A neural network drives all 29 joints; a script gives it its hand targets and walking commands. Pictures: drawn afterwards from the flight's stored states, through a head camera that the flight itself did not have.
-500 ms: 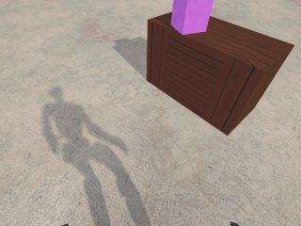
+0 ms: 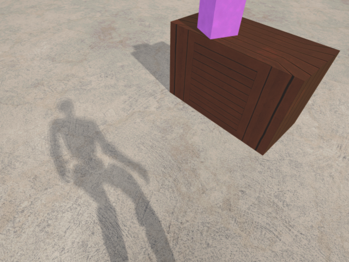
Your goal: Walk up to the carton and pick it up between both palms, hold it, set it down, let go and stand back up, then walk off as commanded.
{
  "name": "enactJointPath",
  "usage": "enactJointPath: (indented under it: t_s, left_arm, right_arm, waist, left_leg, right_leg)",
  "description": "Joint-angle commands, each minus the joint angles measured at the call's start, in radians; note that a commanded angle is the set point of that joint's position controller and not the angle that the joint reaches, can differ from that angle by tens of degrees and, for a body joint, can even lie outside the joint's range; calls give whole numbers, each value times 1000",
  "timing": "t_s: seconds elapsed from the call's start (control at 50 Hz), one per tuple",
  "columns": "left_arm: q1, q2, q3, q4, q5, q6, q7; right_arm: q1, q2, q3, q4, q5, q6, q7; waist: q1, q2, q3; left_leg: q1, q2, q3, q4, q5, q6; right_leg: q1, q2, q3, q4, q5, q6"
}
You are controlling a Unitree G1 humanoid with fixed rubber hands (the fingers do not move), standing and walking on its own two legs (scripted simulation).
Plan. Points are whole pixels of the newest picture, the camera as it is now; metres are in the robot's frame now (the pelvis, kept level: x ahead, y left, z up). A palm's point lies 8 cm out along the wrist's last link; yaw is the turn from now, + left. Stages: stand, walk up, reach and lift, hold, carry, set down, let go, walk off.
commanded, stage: stand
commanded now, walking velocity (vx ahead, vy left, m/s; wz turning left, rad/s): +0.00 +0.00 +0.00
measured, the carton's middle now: (220, 11) +1.55 -0.31 +0.00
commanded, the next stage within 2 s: walk up in 0.76 s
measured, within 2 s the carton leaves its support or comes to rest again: neither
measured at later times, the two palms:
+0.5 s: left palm out of the picture +0.06 +0.26 -0.12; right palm out of the picture +0.06 -0.26 -0.12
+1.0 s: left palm out of the picture +0.06 +0.26 -0.11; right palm out of the picture +0.06 -0.27 -0.12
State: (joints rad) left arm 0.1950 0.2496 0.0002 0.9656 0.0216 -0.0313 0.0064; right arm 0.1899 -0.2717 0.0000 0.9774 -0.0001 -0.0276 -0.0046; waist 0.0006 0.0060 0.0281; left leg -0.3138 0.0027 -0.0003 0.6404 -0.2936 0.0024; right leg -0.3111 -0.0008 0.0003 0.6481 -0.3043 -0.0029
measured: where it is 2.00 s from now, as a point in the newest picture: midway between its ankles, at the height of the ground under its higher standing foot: outside the picture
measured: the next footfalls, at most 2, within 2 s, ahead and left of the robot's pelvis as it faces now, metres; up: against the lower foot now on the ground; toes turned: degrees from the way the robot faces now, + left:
left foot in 1.66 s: +0.33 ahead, +0.09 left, +0.00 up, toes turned -14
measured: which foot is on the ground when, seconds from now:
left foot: down 0.00-1.00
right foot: down 0.00-1.00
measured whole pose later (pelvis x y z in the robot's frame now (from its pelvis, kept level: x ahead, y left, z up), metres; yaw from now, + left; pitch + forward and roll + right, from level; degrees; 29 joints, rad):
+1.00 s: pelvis -0.01 +0.00 +0.01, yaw -1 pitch -1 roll +1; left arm 0.21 0.26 0.00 1.00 0.02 -0.03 -0.01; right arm 0.19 -0.28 0.00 1.00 0.00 -0.03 0.02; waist 0.00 0.00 0.01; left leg -0.31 0.00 0.02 0.58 -0.34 0.01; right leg -0.31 0.00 0.02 0.57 -0.26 0.00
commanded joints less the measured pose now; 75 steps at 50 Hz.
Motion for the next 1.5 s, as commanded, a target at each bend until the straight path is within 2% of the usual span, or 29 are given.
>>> enactJointPath:
  t_s: [0.0, 0.04, 0.12, 0.3, 0.46, 0.56, 0.62, 0.92, 0.94, 0.96, 0.98, 1.0, 1.02, 1.04, 1.06, 1.08, 1.1, 1.14, 1.16, 1.18, 1.2, 1.22, 1.24, 1.26, 1.28, 1.32, 1.34, 1.38, 1.48]
  left_arm:
    - [-91, 267, 63, -25, -6, -25, 5]
    - [-92, 268, 65, -22, -6, -27, 6]
    - [-93, 264, 65, -18, -7, -26, 6]
    - [-91, 265, 61, -11, -6, -25, 4]
    - [-87, 256, 59, -5, -8, -25, 4]
    - [-85, 265, 62, 1, -8, -26, 2]
    - [-73, 256, 62, 0, -9, -27, 1]
    - [-68, 255, 59, 6, -11, -26, -1]
    - [76, 363, 115, -66, -13, -26, -24]
    - [57, 381, 126, -58, -7, -30, -30]
    - [2, 365, 126, -71, 3, -32, -30]
    - [-46, 324, 115, -90, 7, -36, -31]
    - [-72, 281, 105, -108, 5, -39, -28]
    - [-50, 289, 107, -118, 14, -42, -23]
    - [-37, 334, 118, -117, 11, -45, -26]
    - [0, 350, 124, -104, 7, -46, -36]
    - [41, 339, 122, -93, 0, -42, -47]
    - [122, 328, 127, -76, -11, -29, -67]
    - [209, 309, 129, -51, -17, -29, -67]
    - [363, 296, 136, 10, -22, -37, -59]
    - [459, 348, 150, 47, -5, -45, -40]
    - [476, 431, 159, 22, 10, -56, -16]
    - [347, 489, 162, -19, -6, -64, -4]
    - [221, 516, 162, -60, -19, -68, 1]
    - [180, 478, 151, -72, -21, -79, 3]
    - [201, 422, 133, -70, -20, -99, 11]
    - [226, 400, 127, -69, -26, -104, 11]
    - [263, 392, 123, -78, -27, -107, 16]
    - [329, 406, 120, -82, -26, -103, 29]
  right_arm:
    - [-75, -242, -58, -27, -17, -20, -4]
    - [-74, -236, -55, -26, -16, -24, -3]
    - [-73, -243, -54, -17, -17, -23, -3]
    - [-70, -232, -49, -13, -12, -22, -4]
    - [-71, -233, -49, -7, -16, -23, 0]
    - [-60, -235, -49, -3, -15, -23, -1]
    - [-67, -234, -47, -2, -15, -27, -1]
    - [-64, -245, -49, 4, -17, -26, -2]
    - [-69, -384, -120, -125, -63, -36, 32]
    - [-26, -383, -127, -111, -70, -27, 46]
    - [7, -366, -134, -106, -75, -21, 54]
    - [62, -360, -139, -93, -73, -22, 56]
    - [97, -391, -158, -78, -69, -27, 52]
    - [54, -423, -170, -91, -74, -32, 47]
    - [7, -399, -161, -115, -72, -37, 45]
    - [-35, -388, -159, -129, -73, -41, 47]
    - [-94, -389, -157, -147, -76, -44, 49]
    - [-206, -411, -164, -172, -85, -37, 59]
    - [-238, -406, -161, -184, -88, -29, 65]
    - [-270, -377, -154, -193, -90, -12, 68]
    - [-259, -298, -131, -200, -85, 4, 73]
    - [-291, -212, -83, -240, -73, 5, 75]
    - [-242, -252, -86, -254, -55, 2, 68]
    - [-216, -335, -109, -238, -54, -11, 65]
    - [-224, -379, -124, -215, -57, -17, 68]
    - [-189, -365, -127, -190, -50, -16, 75]
    - [-177, -346, -125, -187, -43, -11, 80]
    - [-189, -329, -120, -205, -42, -1, 86]
    - [-314, -327, -114, -273, -45, 1, 89]
  waist:
    - [-1, -12, -30]
    - [-4, -33, -41]
    - [-7, -12, -55]
    - [-1, -31, -71]
    - [-2, -10, -68]
    - [-3, -32, -76]
    - [4, -13, -90]
    - [5, -18, -94]
    - [5, 43, -136]
    - [-26, -1, -77]
    - [-65, -17, -18]
    - [-111, 20, 0]
    - [-130, 195, -17]
    - [-107, 299, -52]
    - [-82, 179, -56]
    - [-50, 107, -63]
    - [-15, 110, -52]
    - [42, 214, -32]
    - [83, 197, -52]
    - [152, 83, -93]
    - [188, -168, -23]
    - [203, -373, 69]
    - [93, -305, 112]
    - [27, -137, 157]
    - [18, -51, 176]
    - [12, -78, 115]
    - [12, -106, 86]
    - [21, -122, 50]
    - [66, -148, 62]
  left_leg:
    - [56, 96, -122, -208, 49, 51]
    - [54, 95, -119, -204, 49, 48]
    - [80, 101, -121, -213, 75, 48]
    - [82, 103, -119, -232, 83, 43]
    - [83, 104, -122, -244, 57, 43]
    - [85, 102, -119, -244, 64, 39]
    - [89, 105, -121, -248, 83, 42]
    - [95, 106, -118, -259, 76, 37]
    - [226, 81, -45, -169, -400, 73]
    - [258, 74, -61, -181, -552, 100]
    - [317, 89, -78, -199, -543, 116]
    - [464, 138, -131, -262, -516, 151]
    - [554, 284, -272, -388, -507, 199]
    - [479, 455, -405, -435, -461, 268]
    - [398, 476, -411, -447, -452, 298]
    - [314, 445, -360, -432, -427, 282]
    - [250, 401, -275, -423, -404, 243]
    - [90, 315, -121, -392, -414, 179]
    - [4, 276, -42, -304, -425, 157]
    - [-120, 207, 42, -67, -451, 125]
    - [-333, 86, 128, 292, -412, 71]
    - [-648, -34, 47, 602, -355, 9]
    - [-657, -3, -120, 601, -255, 19]
    - [-605, 48, -151, 583, -168, 8]
    - [-574, 71, -137, 568, -87, -5]
    - [-498, 78, -104, 494, -14, -6]
    - [-455, 83, -100, 468, 13, -6]
    - [-448, 71, -83, 445, 27, -16]
    - [-504, 61, -69, 286, -49, -29]
  right_leg:
    - [50, -113, 130, -244, 47, -50]
    - [62, -117, 133, -249, 57, -52]
    - [63, -118, 132, -255, 78, -51]
    - [85, -117, 122, -264, 77, -46]
    - [76, -117, 124, -280, 44, -45]
    - [83, -121, 133, -288, 56, -42]
    - [101, -116, 121, -277, 77, -41]
    - [95, -120, 125, -300, 52, -38]
    - [-72, -77, 223, -326, -298, -59]
    - [-213, -52, 229, -379, -415, -21]
    - [-328, -23, 185, -360, -366, 14]
    - [-481, 17, 113, -276, -262, 43]
    - [-550, 56, -29, -38, -102, 42]
    - [-535, -36, -12, 196, -183, -6]
    - [-485, -82, -5, 287, -206, -9]
    - [-396, -106, 9, 315, -200, -15]
    - [-324, -114, -7, 276, -190, -21]
    - [-128, -90, -76, 174, -203, -21]
    - [38, -80, -95, 47, -156, -26]
    - [262, -57, -78, -111, -67, -38]
    - [381, -54, 101, -252, -179, -57]
    - [375, -220, 604, -392, -486, -114]
    - [199, -338, 945, -566, -600, -182]
    - [145, -357, 948, -583, -646, -220]
    - [180, -304, 810, -549, -484, -206]
    - [241, -218, 599, -455, -36, -139]
    - [247, -195, 537, -428, 76, -116]
    - [292, -185, 496, -394, 192, -125]
    - [386, -198, 484, -335, 317, -214]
